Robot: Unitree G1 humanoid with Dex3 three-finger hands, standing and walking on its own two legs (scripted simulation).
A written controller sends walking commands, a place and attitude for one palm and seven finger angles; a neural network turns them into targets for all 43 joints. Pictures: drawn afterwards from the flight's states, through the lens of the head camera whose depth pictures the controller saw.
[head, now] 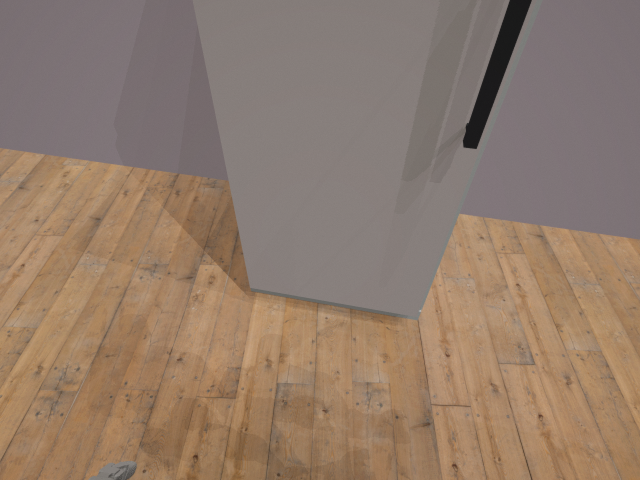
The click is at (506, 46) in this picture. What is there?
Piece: fridge door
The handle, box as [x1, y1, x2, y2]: [463, 0, 531, 148]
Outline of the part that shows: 531,0 509,1 470,120 466,125 466,132 463,139 464,147 476,148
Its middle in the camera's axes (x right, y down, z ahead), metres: +0.30 -0.33 +0.63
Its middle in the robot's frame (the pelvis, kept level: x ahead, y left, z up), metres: +0.74 -0.26 +0.24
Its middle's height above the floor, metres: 1.01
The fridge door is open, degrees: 0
